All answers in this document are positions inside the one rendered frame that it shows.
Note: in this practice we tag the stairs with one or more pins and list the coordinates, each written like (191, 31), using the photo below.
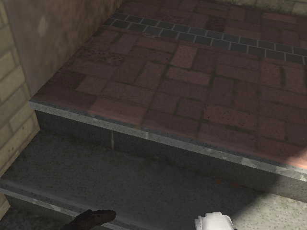
(141, 194)

